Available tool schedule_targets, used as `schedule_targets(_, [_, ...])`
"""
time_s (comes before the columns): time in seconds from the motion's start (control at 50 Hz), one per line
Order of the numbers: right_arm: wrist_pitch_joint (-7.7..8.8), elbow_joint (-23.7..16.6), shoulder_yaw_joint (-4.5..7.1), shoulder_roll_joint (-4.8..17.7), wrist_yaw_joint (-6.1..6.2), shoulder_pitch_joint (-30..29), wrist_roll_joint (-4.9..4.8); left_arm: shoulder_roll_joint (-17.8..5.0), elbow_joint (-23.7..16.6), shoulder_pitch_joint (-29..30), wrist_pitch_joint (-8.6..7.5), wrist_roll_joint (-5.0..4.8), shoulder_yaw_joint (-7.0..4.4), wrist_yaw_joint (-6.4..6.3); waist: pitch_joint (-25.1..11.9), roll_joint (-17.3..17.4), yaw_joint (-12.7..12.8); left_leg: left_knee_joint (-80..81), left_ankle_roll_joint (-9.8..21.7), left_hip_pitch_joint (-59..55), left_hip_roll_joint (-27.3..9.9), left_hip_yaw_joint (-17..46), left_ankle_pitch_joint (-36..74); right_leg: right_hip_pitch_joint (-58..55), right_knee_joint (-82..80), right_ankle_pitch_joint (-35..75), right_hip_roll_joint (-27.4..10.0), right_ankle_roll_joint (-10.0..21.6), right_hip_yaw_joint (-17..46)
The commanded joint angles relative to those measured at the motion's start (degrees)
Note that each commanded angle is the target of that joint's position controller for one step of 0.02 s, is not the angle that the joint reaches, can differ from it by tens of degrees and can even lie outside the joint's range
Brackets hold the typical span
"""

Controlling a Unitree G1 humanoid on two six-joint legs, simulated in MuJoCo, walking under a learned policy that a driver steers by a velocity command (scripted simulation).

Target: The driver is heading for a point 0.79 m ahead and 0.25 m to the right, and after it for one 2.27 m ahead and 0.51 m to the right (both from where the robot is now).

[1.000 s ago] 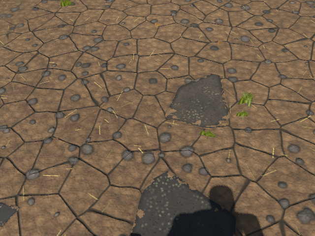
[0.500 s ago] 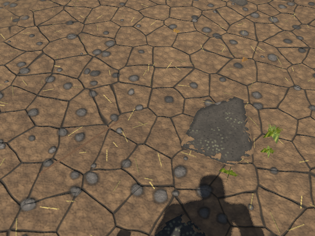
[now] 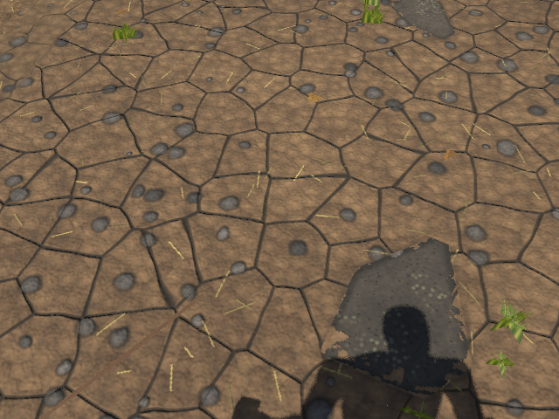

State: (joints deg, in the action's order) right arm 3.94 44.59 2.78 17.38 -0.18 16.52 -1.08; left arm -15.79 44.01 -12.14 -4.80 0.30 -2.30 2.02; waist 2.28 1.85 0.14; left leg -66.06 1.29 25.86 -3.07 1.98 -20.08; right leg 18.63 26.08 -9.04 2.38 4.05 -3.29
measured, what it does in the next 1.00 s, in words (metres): walks ahead, turning right: left foot, then right foot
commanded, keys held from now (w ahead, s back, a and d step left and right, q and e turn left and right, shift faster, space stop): w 0.32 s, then w+e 0.68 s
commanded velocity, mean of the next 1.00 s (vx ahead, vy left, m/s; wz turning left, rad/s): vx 0.50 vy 0.00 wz -0.27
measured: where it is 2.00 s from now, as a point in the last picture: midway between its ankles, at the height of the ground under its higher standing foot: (391, 232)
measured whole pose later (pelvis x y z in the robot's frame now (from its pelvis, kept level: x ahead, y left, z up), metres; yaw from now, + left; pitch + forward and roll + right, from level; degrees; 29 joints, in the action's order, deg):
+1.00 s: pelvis +0.54 -0.03 -0.02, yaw -20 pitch +1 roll +1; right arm 4.6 48.1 3.7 16.9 0.1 14.1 -1.4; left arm -16.9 39.9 -8.4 -2.4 -1.2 -4.5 2.2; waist 4.4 0.1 -0.7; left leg -65.9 -0.8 13.7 -2.5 -2.0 -27.8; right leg 26.1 35.9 -11.3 3.2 6.3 -2.3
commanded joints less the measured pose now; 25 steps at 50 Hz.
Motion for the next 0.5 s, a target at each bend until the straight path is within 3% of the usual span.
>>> schedule_targets(0.02, [-0.26,-3.3,1.32,4.0,0.3,2.5,0.41,-6.6,-2.4,-0.4,-1.48,0.03,-1.65,-0.09,-4.4,-6.3,-1.2,2.2,-0.9,8.0,-4.7,2.3,4.2,-8.8,-16.3,6.7,-15.4,10.6,17.5])
schedule_targets(0.1, [-0.45,-5.2,0.9,2.9,0.49,-4.4,0.99,-8.4,-0.5,-2.4,-1.43,-0.27,-2.2,-1.01,-1.3,-4.7,0.0,13.9,-2.7,12.4,-5.3,1.5,15.1,-9.2,-18.9,11.5,-13.9,10.0,11.4])
schedule_targets(0.18, [0.5,-6.9,0.16,1.2,-0.42,-12.2,0.63,-9.7,1.2,-5.8,-0.74,-0.93,-2.4,-1.53,0.3,-4.6,3.2,28.1,-2.5,9.9,-3.1,-0.8,25.4,-11.0,-18.9,10.7,-12.2,7.8,7.2])
schedule_targets(0.26, [1.12,-9.0,0.12,1.6,-1.68,-18.2,0.08,-10.6,3.5,-9.7,0.45,-1.33,-2.68,-1.69,1.9,-4.8,5.2,34.3,-1.3,11.4,-1.7,-1.0,23.7,-17.9,-16.3,10.7,-15.3,7.6,8.2])
schedule_targets(0.32, [1.51,-9.6,0.51,3.0,-2.49,-17.8,0.15,-11.4,4.4,-9.6,1.42,-1.58,-3.14,-2.18,1.2,-5.9,3.5,36.9,1.0,9.4,-0.6,-1.2,17.6,-22.7,-12.2,16.9,-17.5,6.3,9.2])
schedule_targets(0.34, [1.65,-9.1,0.99,4.0,-2.44,-15.5,0.32,-11.8,4.5,-9.1,1.67,-1.66,-3.24,-2.3,-0.3,-6.4,1.9,37.8,1.9,4.7,0.6,-2.0,15.6,-22.7,-9.0,23.5,-17.1,5.7,9.4])
schedule_targets(0.36, [1.79,-7.5,1.97,5.5,-2.15,-9.3,0.51,-11.7,4.4,-7.8,1.96,-1.71,-3.1,-2.38,-3.8,-6.1,-2.0,39.8,3.2,-4.5,2.4,-3.6,16.2,-21.2,-1.9,31.3,-15.1,4.6,8.1])
schedule_targets(0.38, [1.82,-5.0,3.4,8.6,-1.53,0.1,0.89,-9.7,3.9,-7.7,1.97,-1.15,-2.24,-2.45,-10.9,-4.7,-6.1,38.1,5.3,-20.2,0.1,-1.7,18.3,-14.5,9.8,29.1,-11.9,2.7,6.2])
schedule_targets(0.4, [1.63,-4.1,4.78,14.5,-0.89,8.0,2.23,-4.2,1.8,-11.9,1.17,-0.31,-0.44,-2.17,-21.1,5.6,-6.5,36.9,12.1,-44.1,-15.1,18.3,15.7,6.2,31.7,8.1,-4.8,-1.1,3.0])
schedule_targets(0.42, [1.18,-3.4,4.25,12.1,-0.93,9.8,1.55,-3.0,2.6,-13.9,0.12,-1.22,0.11,-1.96,-26.8,14.3,-6.4,45.2,16.7,-50.5,-21.6,37.3,6.6,18.4,44.2,-24.1,0.7,-2.5,8.1])
schedule_targets(0.44, [1.05,-3.7,3.03,8.3,-0.8,7.1,1.14,-9.2,2.0,-9.6,-0.42,-2.82,-1.63,-1.74,-18.5,8.1,-7.4,47.4,13.9,-44.2,-19.8,31.9,1.1,23.8,48.8,-22.5,-2.7,-2.0,11.7])
schedule_targets(0.46, [0.99,-3.9,2.47,6.5,-0.57,3.6,1.07,-9.7,0.6,-5.5,-0.58,-3.26,-1.88,-1.68,-11.8,5.8,-6.1,48.8,11.8,-36.6,-17.9,23.7,1.9,24.9,48.1,-17.5,-5.6,-1.8,9.9])
schedule_targets(0.48, [1.17,-3.8,1.95,4.9,-0.67,0.0,1.21,-8.9,0.3,-3.5,-0.33,-2.64,-1.94,-1.86,-7.0,3.0,-4.3,51.3,10.7,-28.8,-15.5,18.1,5.1,23.2,44.9,-13.2,-7.6,-2.2,9.0])
schedule_targets(0.5, [1.68,-3.8,1.53,3.2,-0.75,-2.6,1.41,-8.5,0.6,-3.9,0.4,-2.08,-2.39,-2.08,-4.6,3.9,-2.4,53.5,9.7,-23.7,-13.5,13.4,8.2,20.6,42.0,-10.0,-9.3,-2.4,9.5])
